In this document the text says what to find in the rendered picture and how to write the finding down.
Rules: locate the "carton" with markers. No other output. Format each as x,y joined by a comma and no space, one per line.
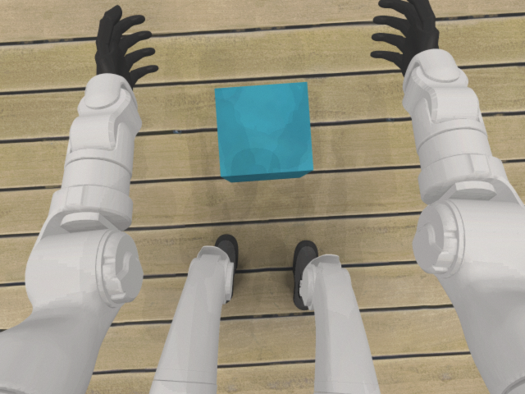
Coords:
264,132

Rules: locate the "robot left hand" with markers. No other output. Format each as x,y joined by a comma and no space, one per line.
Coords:
111,49

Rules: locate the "left robot forearm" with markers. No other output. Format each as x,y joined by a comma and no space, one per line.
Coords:
99,162

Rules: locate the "robot right upper arm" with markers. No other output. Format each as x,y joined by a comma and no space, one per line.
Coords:
476,249

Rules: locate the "right robot forearm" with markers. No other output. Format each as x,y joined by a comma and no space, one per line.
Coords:
450,135

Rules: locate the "robot right shin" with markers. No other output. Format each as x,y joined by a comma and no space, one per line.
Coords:
326,258

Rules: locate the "robot right hand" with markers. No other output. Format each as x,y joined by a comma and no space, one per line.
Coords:
420,31

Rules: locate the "robot left upper arm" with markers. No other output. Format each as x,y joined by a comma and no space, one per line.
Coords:
77,283

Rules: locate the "robot right foot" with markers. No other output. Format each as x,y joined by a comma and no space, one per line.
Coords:
304,253

